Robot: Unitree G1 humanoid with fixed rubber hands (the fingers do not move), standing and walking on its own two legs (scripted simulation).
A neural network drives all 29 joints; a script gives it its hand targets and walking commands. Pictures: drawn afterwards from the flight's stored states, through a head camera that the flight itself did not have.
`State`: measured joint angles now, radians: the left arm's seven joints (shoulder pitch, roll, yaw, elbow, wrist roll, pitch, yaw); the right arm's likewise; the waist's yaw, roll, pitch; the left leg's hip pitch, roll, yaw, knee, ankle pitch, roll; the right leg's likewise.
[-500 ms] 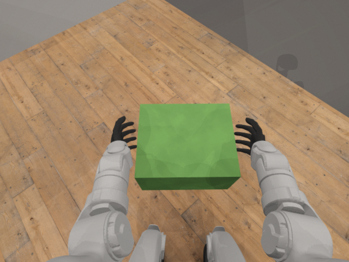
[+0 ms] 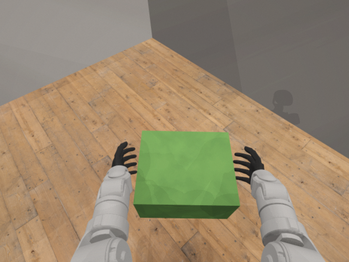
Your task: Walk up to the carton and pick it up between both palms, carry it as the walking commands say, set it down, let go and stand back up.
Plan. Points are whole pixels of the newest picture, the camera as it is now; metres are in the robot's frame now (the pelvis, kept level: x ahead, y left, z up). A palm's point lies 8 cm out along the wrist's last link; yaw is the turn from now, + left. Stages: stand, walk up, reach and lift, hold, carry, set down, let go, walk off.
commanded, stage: reach and lift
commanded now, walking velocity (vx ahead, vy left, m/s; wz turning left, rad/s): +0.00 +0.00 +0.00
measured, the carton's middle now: (184, 174) +0.38 +0.00 -0.11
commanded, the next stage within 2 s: hold in 1.94 s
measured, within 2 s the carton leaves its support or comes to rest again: neither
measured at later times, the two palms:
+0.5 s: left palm (108, 166) +0.32 +0.17 +0.05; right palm (262, 167) +0.32 -0.17 +0.04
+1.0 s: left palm (100, 162) +0.30 +0.18 +0.10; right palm (270, 162) +0.31 -0.17 +0.09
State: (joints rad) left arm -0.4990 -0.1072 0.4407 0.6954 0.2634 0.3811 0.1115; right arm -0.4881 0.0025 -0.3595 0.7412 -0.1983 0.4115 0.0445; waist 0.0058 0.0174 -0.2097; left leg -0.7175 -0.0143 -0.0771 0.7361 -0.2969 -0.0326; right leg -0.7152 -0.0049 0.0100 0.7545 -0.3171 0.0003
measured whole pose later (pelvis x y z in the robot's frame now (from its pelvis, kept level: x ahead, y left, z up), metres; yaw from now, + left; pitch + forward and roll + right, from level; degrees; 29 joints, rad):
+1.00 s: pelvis +0.00 +0.00 +0.04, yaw +0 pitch -6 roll +0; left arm -0.43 -0.09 0.36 0.56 0.29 0.68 0.10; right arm -0.43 0.03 -0.30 0.61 -0.24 0.69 0.05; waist 0.01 0.00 -0.12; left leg -0.11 0.00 -0.08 0.40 -0.19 -0.03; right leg -0.11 0.00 0.01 0.42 -0.21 0.00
